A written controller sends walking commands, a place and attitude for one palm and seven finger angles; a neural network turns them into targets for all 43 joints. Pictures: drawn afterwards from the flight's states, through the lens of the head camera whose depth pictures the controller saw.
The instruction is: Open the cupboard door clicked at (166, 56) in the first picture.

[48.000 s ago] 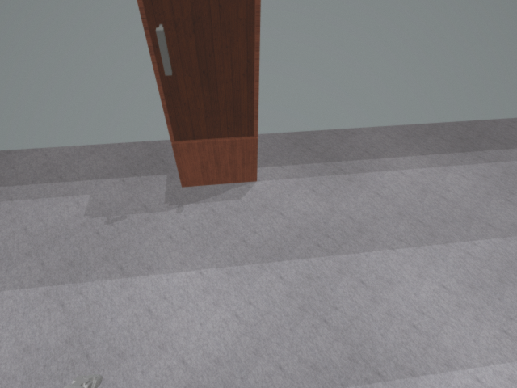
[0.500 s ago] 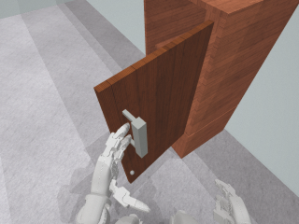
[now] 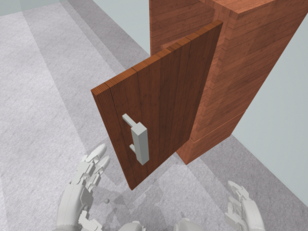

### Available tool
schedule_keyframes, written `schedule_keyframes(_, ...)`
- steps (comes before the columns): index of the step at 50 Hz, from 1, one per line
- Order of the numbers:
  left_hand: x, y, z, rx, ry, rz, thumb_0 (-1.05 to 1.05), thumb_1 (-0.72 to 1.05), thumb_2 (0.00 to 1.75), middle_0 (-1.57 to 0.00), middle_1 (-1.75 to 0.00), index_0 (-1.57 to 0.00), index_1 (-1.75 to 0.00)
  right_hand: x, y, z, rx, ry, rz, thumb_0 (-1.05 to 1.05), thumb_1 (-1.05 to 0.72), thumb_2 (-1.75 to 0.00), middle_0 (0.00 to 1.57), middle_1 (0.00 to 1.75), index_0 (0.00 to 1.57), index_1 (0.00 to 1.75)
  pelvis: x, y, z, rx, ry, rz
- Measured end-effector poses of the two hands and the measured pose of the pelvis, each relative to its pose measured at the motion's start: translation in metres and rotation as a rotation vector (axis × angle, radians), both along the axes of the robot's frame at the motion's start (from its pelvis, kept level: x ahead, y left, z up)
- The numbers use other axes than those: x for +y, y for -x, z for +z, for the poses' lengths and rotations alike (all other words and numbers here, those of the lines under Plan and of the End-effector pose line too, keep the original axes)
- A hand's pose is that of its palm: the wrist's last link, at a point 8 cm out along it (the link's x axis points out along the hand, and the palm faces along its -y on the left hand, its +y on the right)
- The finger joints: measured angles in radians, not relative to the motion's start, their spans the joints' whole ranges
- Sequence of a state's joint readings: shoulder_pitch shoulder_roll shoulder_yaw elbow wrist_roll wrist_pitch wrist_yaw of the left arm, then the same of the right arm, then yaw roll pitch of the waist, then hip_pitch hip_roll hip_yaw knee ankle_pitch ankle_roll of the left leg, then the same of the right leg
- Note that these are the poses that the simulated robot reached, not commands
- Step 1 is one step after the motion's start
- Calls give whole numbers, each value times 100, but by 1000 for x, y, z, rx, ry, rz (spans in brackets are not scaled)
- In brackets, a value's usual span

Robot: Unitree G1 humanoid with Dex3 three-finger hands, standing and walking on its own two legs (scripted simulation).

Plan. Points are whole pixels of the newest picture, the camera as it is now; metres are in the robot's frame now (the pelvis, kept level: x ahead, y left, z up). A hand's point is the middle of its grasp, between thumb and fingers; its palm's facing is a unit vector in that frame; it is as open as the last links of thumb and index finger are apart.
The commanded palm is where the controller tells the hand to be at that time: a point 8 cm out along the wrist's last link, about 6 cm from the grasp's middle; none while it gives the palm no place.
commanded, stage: slide the hand sideways off the handle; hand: left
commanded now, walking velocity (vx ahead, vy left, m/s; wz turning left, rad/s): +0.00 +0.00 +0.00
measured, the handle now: (135, 140) +0.32 +0.07 +0.07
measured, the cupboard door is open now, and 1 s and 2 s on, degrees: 100 100 100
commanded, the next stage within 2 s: draw the hand back to the body in 0.04 s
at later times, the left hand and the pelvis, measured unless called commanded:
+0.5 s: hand (82, 197) +0.18 +0.14 +0.11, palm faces -0.08 -1.00 -0.06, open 16.3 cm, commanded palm +0.15 +0.21 +0.13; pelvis +0.00 +0.00 +0.02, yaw +0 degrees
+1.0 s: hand (18, 175) +0.19 +0.23 +0.17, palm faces +0.27 -0.89 -0.36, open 13.2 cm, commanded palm +0.15 +0.28 +0.21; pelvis +0.02 +0.02 +0.07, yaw +0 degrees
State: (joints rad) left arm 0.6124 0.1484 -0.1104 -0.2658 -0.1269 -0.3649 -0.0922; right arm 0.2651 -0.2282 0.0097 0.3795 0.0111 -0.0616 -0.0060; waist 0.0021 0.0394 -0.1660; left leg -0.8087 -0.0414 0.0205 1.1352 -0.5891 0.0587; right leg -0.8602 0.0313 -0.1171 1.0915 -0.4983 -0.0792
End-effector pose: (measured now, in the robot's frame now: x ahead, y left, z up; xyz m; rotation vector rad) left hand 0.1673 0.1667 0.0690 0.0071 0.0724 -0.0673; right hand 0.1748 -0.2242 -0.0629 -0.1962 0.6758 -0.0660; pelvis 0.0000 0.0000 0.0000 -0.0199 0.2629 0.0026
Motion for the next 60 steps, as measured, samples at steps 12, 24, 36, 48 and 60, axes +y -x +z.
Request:
schedule_keyframes(12, -1, 2, 5, -32, -20, -49, -2, -50, 30, -15, -30, -15, -30, 1, 4, -3, -34, -7, -3, 1, -91, -90, 20, 30, 20, 30, -3, 12, -7, -9, 3, 1)
schedule_keyframes(24, 31, 4, 46, -38, -54, -9, -2, -50, 30, -15, -30, -15, -30, -1, 17, 24, -48, -8, -37, 1, -91, -89, 20, 30, 20, 30, -2, 5, 20, -76, 10, 5)
schedule_keyframes(36, 63, 4, 83, -42, -195, 84, -2, -42, 34, -16, -30, -16, -30, 1, 3, 49, -98, 22, -60, 1, -91, -90, 20, 30, 20, 30, 7, -5, 39, -139, 14, -5)
schedule_keyframes(48, 101, 10, 119, -12, -363, 324, -1, -6, 49, -17, -30, -17, -30, 30, -9, 63, -57, 10, -4, 1, -91, -90, 20, 30, 20, 30, 19, -14, 68, -239, 11, 1)
schedule_keyframes(60, 134, 0, 163, -135, -429, 408, 0, 35, 67, -19, -30, -19, -30, 37, -20, 74, -55, 6, 25, 1, -90, -89, 20, 30, 20, 30, 26, -20, 81, -298, 9, -10)
